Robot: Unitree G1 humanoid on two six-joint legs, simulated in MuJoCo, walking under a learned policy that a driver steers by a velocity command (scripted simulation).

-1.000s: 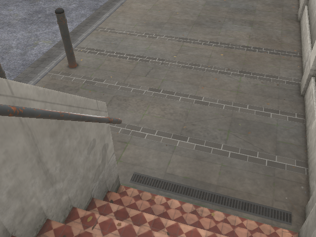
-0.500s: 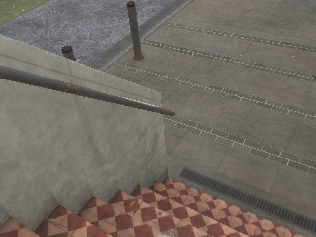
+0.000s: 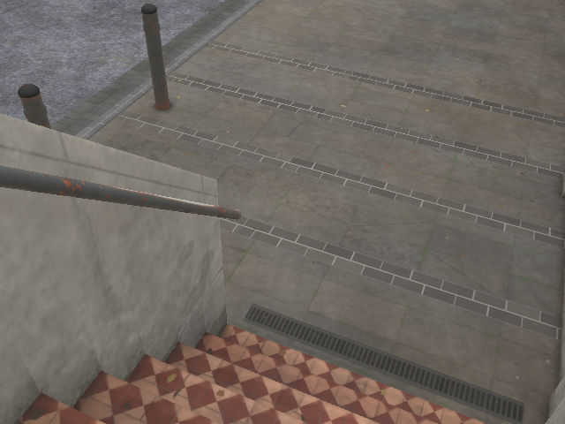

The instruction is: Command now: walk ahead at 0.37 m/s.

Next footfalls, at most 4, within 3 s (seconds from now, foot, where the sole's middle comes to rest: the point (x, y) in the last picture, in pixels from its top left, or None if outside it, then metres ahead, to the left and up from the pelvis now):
0.34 right None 0.12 -0.12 -0.88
0.68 left None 0.27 0.08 -0.88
1.60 right None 0.42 -0.05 -1.10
2.14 left None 0.77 0.16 -1.31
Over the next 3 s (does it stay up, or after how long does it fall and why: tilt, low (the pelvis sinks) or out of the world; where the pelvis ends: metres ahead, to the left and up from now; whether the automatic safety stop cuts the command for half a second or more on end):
stays up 0.91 0.03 -0.78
